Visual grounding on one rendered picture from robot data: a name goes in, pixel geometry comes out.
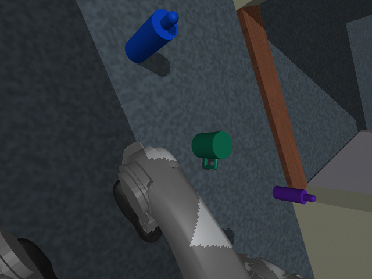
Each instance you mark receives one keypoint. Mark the right robot hand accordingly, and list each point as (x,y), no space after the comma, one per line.
(260,268)

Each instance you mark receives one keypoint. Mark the left robot foot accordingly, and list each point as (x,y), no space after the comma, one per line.
(38,257)

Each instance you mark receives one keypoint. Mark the right robot foot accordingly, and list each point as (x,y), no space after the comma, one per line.
(129,213)

